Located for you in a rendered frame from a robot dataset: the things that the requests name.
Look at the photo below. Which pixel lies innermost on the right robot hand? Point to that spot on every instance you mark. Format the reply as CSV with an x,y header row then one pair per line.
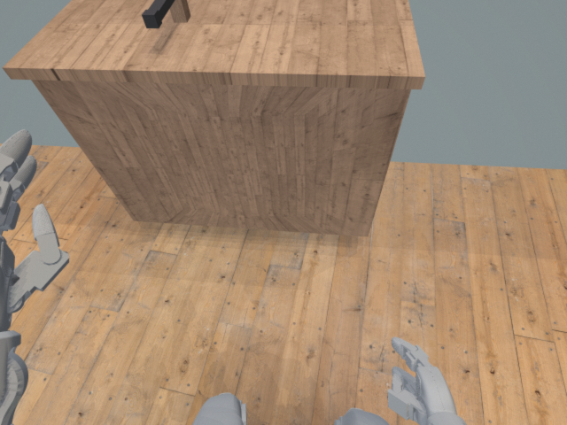
x,y
418,398

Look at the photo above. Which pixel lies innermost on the left robot hand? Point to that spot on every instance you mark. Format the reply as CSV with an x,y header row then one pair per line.
x,y
38,269

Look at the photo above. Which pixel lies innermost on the left robot thigh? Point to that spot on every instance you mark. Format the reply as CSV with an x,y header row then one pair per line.
x,y
224,409

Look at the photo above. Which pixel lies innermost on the tap lever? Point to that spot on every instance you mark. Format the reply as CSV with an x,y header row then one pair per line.
x,y
154,15

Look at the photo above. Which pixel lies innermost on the robot left forearm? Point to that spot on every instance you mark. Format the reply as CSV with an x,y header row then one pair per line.
x,y
13,375

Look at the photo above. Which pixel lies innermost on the counter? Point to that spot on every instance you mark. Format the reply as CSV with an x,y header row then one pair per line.
x,y
262,114

